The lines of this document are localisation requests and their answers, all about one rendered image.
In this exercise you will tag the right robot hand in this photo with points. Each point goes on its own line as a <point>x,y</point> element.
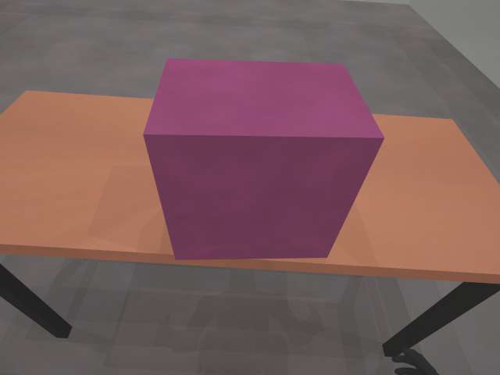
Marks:
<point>412,357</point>

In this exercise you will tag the table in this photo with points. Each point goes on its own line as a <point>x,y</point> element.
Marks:
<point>76,182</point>

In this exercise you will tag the carton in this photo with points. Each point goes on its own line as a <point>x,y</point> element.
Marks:
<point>258,160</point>

